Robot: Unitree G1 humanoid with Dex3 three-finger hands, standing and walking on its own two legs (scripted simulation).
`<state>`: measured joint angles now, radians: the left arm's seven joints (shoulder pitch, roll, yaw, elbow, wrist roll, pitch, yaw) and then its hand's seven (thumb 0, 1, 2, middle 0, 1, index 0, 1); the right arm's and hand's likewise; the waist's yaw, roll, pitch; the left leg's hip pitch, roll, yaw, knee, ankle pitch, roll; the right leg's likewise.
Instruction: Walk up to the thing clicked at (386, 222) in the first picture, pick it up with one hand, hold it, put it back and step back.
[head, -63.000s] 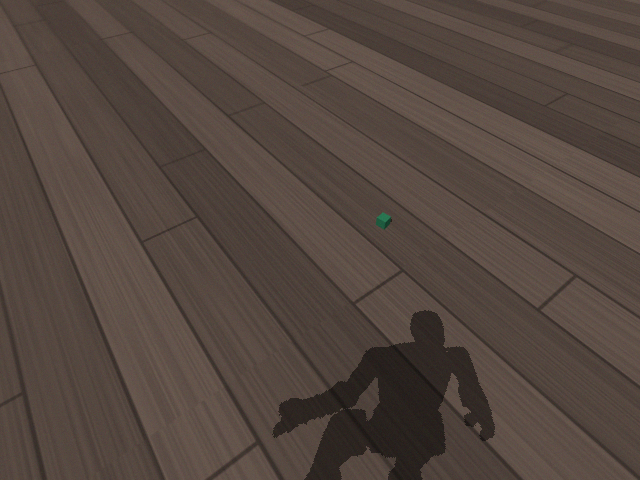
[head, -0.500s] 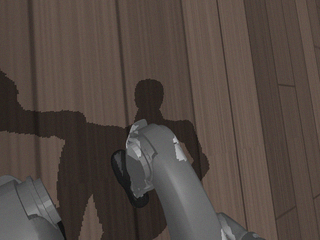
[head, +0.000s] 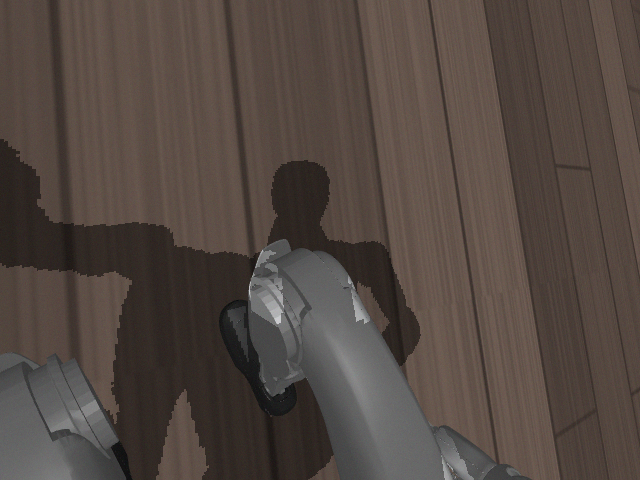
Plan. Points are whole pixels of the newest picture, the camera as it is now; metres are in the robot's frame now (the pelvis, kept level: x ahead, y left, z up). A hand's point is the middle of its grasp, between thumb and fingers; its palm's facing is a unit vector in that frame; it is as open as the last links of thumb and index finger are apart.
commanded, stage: close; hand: left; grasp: from above
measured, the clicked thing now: out of the picture +0.49 +0.26 -0.30
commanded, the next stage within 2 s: none
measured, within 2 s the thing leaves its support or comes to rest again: neither
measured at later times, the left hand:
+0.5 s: hand out of the picture +0.47 +0.23 -0.28, palm faces -0.47 -0.04 -0.88, open 11.5 cm
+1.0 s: hand out of the picture +0.47 +0.24 -0.28, palm faces -0.49 -0.06 -0.87, open 11.6 cm
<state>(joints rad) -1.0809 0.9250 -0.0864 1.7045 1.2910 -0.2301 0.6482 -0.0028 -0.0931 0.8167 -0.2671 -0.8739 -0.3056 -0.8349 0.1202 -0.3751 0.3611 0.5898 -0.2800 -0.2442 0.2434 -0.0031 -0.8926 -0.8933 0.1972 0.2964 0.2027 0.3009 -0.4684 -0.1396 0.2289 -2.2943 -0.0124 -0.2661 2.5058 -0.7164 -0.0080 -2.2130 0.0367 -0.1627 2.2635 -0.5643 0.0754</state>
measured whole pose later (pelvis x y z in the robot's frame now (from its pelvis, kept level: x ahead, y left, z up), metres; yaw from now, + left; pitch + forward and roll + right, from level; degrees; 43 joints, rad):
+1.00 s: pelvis +0.00 +0.00 +0.00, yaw +0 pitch +28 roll -16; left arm -1.08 0.93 -0.07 1.69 1.29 -0.24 0.62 0.00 -0.10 0.81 -0.27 -0.86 -0.31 -0.82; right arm 0.14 -0.37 0.35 0.58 -0.27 -0.23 0.24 0.00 -0.89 -0.89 0.20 0.30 0.20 0.30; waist -0.46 -0.14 0.23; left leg -2.30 -0.01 -0.27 2.51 -0.73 -0.01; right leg -2.21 0.03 -0.16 2.27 -0.58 0.07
